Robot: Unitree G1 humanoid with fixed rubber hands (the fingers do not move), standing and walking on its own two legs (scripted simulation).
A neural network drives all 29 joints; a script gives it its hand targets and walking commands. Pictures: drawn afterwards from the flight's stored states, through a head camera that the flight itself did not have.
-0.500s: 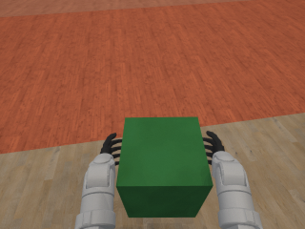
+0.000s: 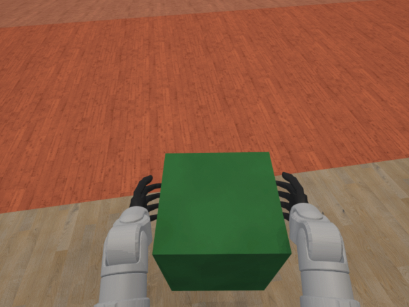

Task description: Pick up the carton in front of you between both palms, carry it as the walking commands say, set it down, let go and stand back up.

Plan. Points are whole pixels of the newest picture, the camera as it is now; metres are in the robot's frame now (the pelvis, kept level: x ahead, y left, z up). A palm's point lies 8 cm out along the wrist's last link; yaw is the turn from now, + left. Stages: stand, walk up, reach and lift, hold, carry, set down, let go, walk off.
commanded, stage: carry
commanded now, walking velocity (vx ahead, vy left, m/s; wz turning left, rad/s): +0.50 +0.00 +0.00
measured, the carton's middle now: (217, 225) +0.30 +0.00 +0.01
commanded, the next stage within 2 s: none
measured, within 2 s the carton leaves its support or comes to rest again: neither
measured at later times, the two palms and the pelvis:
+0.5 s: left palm (145, 136) +0.49 +0.17 +0.11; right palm (265, 128) +0.51 -0.13 +0.10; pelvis +0.23 +0.00 +0.02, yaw +2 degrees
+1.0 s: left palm (157, 82) +0.81 +0.19 +0.09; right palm (244, 79) +0.80 -0.11 +0.10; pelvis +0.54 +0.05 +0.02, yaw -2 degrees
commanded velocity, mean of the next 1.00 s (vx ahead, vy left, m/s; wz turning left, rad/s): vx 0.50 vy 0.00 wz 0.00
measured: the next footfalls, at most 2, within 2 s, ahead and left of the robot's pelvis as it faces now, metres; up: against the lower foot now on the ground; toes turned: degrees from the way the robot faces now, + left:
right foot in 0.26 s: +0.16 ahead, -0.09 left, +0.00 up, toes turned -8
left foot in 0.62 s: +0.49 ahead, +0.12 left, +0.00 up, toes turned +11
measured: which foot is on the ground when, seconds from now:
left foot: down 0.00-0.28, up 0.30-0.60, down 0.62-1.00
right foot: down 0.00-0.14, up 0.16-0.24, down 0.26-0.66, up 0.68-1.00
